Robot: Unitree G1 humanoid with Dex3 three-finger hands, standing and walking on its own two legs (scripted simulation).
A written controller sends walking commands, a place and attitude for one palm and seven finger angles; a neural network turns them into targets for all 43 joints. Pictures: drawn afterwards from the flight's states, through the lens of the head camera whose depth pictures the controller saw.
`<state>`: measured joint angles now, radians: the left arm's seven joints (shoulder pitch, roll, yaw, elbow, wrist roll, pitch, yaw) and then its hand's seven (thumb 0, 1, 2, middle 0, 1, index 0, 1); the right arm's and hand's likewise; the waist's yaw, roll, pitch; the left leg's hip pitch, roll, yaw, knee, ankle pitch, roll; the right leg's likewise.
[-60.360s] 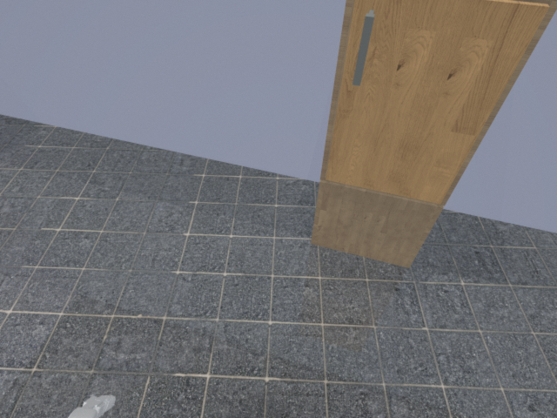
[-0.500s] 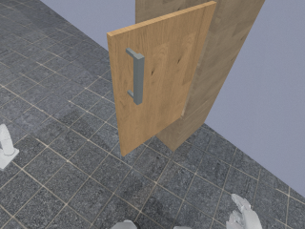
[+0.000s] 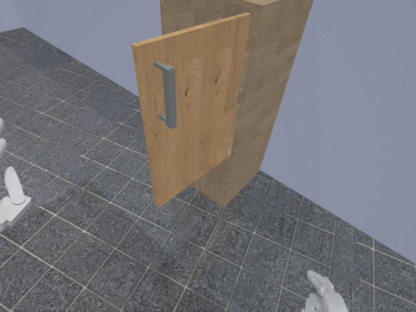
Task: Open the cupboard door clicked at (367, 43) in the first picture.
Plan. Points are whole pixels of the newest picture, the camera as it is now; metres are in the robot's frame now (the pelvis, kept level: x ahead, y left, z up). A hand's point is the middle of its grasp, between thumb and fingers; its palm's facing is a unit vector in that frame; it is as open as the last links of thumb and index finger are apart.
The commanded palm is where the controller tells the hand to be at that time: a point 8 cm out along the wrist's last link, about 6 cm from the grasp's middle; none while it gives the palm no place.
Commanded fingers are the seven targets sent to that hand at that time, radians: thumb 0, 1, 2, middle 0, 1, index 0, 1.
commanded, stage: stop stepping back and stand still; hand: left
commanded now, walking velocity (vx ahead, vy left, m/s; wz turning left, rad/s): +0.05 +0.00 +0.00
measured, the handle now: (165, 96) +0.56 +0.13 +0.14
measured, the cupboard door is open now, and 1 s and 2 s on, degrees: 86 86 86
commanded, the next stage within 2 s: let the arm hang, fingers relaxed in 0.76 s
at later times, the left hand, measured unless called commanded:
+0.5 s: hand out of the picture +0.14 +0.26 +0.17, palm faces +0.43 -0.78 -0.45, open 7.4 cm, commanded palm +0.07 +0.31 +0.19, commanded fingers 0.00 0.90 0.90 -0.20 -0.30 -0.20 -0.30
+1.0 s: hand out of the picture +0.12 +0.30 -0.01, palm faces +0.18 -0.87 -0.46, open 7.4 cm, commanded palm none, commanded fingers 0.00 0.90 0.90 -0.20 -0.30 -0.20 -0.30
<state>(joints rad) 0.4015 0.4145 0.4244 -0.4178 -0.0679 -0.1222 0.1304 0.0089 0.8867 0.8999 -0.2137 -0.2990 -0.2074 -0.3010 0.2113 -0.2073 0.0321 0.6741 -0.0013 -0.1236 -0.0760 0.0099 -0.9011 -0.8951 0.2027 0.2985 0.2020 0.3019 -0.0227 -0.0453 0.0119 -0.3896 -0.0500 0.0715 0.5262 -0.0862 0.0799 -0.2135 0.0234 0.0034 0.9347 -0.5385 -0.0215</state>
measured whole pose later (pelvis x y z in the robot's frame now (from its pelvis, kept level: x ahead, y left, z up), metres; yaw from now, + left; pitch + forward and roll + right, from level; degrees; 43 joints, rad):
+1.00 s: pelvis -0.06 +0.04 +0.00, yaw +6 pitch +2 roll +1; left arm 0.28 0.32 0.15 0.26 0.03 0.00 0.02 0.00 0.90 0.90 -0.20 -0.30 -0.20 -0.30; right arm 0.17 -0.30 -0.01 0.77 -0.04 -0.04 0.00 0.01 -0.90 -0.90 0.20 0.30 0.20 0.30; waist -0.03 0.07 -0.01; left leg -0.38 -0.04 -0.03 0.62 -0.27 0.02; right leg -0.40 -0.03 0.03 0.80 -0.45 0.00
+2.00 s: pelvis -0.05 +0.03 +0.03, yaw +5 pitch -1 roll +0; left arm 0.07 0.30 0.01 1.11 0.01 -0.03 0.00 0.00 0.90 0.90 -0.21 -0.30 -0.20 -0.30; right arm 0.08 -0.34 -0.02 1.13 -0.02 0.00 0.00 0.00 -0.90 -0.90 0.20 0.30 0.20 0.30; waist -0.03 0.02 0.07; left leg -0.16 -0.01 -0.03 0.34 -0.15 0.00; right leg -0.10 -0.01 0.04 0.35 -0.22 0.01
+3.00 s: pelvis -0.03 +0.03 +0.03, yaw +5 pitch -1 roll +0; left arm 0.10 0.33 0.01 1.12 0.01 -0.02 0.00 0.00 0.90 0.90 -0.21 -0.30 -0.20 -0.30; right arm 0.08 -0.34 -0.01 1.12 -0.01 0.00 -0.01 0.00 -0.90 -0.89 0.20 0.30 0.20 0.30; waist -0.01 0.00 0.07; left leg -0.12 0.00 -0.03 0.31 -0.17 -0.01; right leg -0.05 0.00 0.04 0.30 -0.23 0.00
